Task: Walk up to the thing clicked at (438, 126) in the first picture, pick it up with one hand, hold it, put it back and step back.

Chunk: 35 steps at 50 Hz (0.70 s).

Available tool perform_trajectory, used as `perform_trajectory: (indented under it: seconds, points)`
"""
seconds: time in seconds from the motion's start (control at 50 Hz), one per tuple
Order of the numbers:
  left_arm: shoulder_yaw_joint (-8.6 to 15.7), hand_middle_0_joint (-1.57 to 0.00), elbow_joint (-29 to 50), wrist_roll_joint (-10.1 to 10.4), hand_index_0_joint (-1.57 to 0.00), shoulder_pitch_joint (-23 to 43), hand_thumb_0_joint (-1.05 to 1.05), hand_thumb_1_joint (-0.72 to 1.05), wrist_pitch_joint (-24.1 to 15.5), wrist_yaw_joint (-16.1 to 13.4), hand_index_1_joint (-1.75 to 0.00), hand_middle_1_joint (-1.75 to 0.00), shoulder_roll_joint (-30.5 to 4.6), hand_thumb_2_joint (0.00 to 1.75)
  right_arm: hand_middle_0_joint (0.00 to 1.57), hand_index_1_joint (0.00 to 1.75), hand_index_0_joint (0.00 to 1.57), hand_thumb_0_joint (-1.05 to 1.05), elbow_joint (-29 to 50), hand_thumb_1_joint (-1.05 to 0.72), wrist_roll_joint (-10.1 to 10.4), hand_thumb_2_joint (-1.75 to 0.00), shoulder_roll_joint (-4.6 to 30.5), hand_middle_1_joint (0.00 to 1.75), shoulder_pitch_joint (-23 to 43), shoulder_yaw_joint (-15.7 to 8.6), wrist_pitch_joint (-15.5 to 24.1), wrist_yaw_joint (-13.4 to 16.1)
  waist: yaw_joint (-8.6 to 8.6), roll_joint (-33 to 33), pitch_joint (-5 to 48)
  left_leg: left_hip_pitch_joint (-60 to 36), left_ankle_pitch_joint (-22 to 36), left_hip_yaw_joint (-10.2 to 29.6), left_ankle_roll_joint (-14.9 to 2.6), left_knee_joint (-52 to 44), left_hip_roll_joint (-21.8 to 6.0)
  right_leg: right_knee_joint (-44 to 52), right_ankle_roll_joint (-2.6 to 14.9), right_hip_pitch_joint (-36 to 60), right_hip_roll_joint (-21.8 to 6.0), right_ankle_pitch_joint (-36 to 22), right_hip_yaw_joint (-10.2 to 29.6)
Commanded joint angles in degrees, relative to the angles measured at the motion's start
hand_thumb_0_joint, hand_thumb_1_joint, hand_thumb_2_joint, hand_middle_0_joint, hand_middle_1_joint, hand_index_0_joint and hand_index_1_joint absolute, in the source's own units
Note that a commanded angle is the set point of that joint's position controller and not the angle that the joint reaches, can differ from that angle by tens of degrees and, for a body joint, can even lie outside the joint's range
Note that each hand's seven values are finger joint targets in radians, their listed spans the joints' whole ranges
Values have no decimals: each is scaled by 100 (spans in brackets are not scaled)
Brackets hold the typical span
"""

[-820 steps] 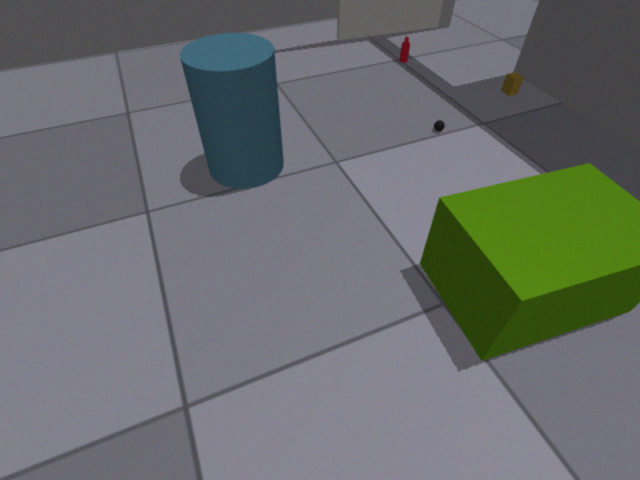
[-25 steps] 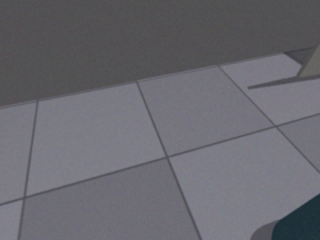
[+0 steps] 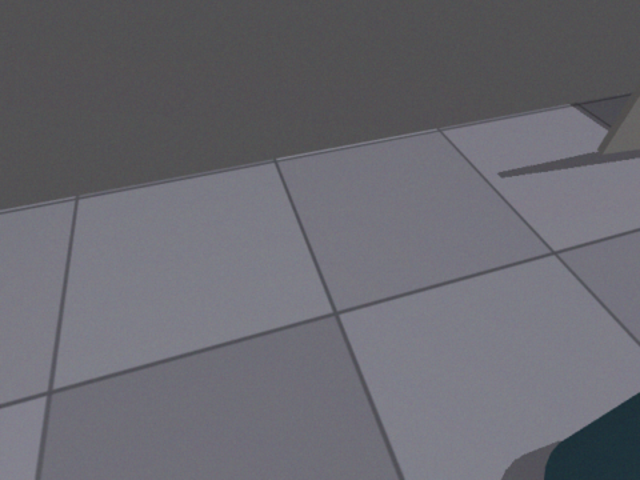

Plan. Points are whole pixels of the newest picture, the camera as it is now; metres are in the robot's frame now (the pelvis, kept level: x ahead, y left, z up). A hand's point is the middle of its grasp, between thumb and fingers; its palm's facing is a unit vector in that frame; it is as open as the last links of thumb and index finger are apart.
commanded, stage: stand
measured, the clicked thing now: out of the picture +0.44 -1.89 -0.75
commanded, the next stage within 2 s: walk up in 0.90 s
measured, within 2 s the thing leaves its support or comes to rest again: neither
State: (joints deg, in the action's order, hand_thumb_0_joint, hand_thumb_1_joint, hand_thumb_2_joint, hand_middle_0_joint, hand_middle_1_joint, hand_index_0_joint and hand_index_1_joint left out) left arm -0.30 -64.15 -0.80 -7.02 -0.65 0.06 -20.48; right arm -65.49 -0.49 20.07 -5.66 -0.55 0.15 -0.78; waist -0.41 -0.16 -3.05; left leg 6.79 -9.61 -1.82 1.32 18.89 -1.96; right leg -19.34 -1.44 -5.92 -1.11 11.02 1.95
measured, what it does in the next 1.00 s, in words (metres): stands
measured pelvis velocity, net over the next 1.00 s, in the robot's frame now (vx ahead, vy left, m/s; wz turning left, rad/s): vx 0.01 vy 0.00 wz -0.01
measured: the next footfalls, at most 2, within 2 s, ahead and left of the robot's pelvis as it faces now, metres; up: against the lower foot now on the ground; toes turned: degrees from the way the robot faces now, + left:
left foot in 1.50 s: +0.33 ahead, +0.10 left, +0.00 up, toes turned +4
right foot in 1.92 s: +0.41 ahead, -0.16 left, +0.00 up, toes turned -22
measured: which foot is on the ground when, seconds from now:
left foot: down 0.00-1.00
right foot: down 0.00-1.00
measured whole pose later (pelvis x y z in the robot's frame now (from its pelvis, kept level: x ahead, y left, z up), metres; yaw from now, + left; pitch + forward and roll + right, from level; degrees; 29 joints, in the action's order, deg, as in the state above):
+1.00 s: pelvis +0.01 +0.00 +0.00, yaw -1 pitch -2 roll +1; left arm 2.3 -61.0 -2.1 -10.2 -0.7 2.0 -21.5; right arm -60.9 -1.7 20.4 -9.3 -2.8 0.9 -2.5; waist 0.3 -0.7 -1.5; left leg 7.6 -17.5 -2.2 -1.2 23.7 -1.4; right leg -29.9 1.2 -9.4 -1.4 23.3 1.9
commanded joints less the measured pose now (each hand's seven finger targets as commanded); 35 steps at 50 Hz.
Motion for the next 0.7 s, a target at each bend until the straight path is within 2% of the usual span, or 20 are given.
perform_trajectory:
  seconds: [0.0,0.06,0.1,0.18,0.2,0.3,0.4,0.48,0.52,0.66,0.68]
  points:
    - [207,-20,322,35,-20,227,0,90,-111,-74,-30,-30,-1218,90,20,30,20,0,335,-90,3,-90,1207,30,252,-217,105,75,-2,-35,349,-211,596,467,-185,-257,-578,376,225,-218,-574,-797,401]
    - [215,-20,309,28,-20,190,0,90,-109,-71,-30,-30,-1238,90,20,30,20,0,339,-90,4,-90,1228,30,239,-221,102,68,-2,28,316,-158,453,474,-187,-299,-574,397,213,-194,-573,-675,390]
    - [227,-20,321,20,-20,172,0,90,-108,-72,-30,-30,-1242,90,20,30,20,0,363,-90,5,-90,1236,30,235,-226,109,75,4,23,457,-280,634,473,-205,-258,-605,349,230,-157,-586,-835,386]
    - [231,-20,305,32,-20,164,0,90,-101,-67,-30,-30,-1233,90,20,30,20,0,358,-90,8,-90,1228,30,236,-216,116,78,8,32,372,-270,633,503,-200,-312,-617,336,223,-177,-571,-735,366]
    - [230,-20,327,20,-20,191,0,90,-106,-65,-30,-30,-1207,90,20,30,20,0,384,-90,6,-90,1245,30,240,-226,120,84,12,35,469,-296,745,473,-226,-237,-618,340,224,-95,-603,-926,370]
    - [237,-20,324,28,-20,229,0,90,-89,-65,-30,-30,-1221,90,20,30,20,0,377,-90,-2,-90,1243,30,211,-217,119,92,1,53,309,-188,493,503,-181,-337,-589,385,226,-191,-579,-608,378]
    - [234,-20,326,16,-20,169,0,90,-102,-69,-30,-30,-1225,90,20,30,20,0,399,-90,9,-90,1232,30,218,-220,121,90,2,-6,451,-322,811,489,-208,-247,-607,316,225,-140,-584,-941,337]
    - [228,-20,327,30,-20,160,0,90,-96,-61,-30,-30,-1207,90,20,30,20,0,380,-90,8,-90,1237,30,229,-211,112,91,19,5,264,-194,484,481,-196,-309,-571,408,211,-228,-584,-659,368]
    - [237,-20,333,22,-20,174,0,90,-89,-64,-30,-30,-1218,90,20,30,20,0,387,-90,-1,-90,1240,30,201,-218,109,90,2,55,338,-215,504,497,-193,-309,-584,372,222,-180,-578,-627,352]
    - [237,-20,357,14,-20,135,0,90,-113,-69,-30,-30,-1227,90,20,30,20,0,397,-90,3,-90,1250,30,182,-220,122,98,24,-6,515,-359,943,479,-226,-214,-611,326,211,-53,-622,-1097,342]
    - [242,-20,357,21,-20,157,0,90,-104,-71,-30,-30,-1249,90,20,30,20,0,400,-90,3,-90,1226,30,209,-221,124,105,11,-40,469,-336,935,489,-199,-241,-602,316,216,-113,-599,-1025,333]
